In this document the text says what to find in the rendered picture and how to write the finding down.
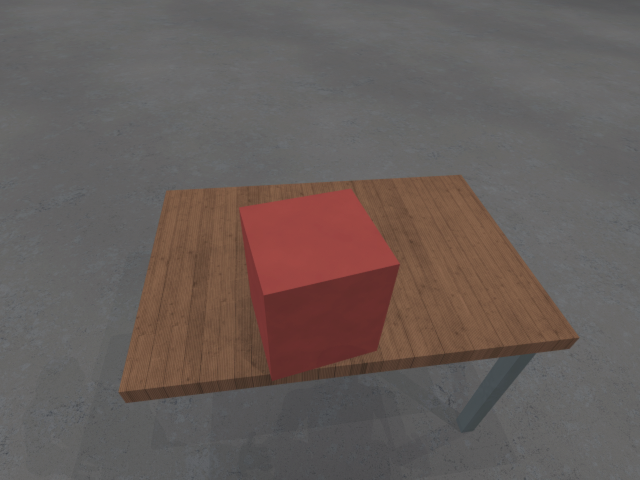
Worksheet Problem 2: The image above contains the carton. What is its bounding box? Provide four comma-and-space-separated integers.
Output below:
239, 189, 400, 381

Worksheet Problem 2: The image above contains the table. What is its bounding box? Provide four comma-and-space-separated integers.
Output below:
118, 175, 580, 433

